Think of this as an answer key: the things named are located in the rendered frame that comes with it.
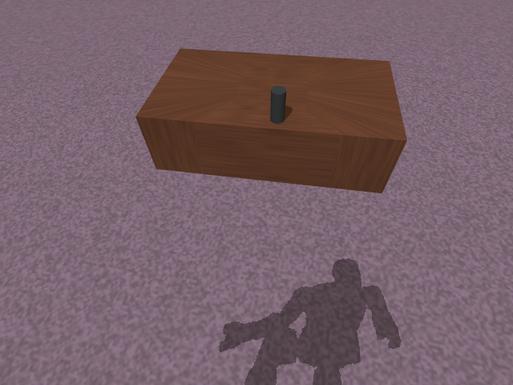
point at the can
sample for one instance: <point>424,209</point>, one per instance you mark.
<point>278,98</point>

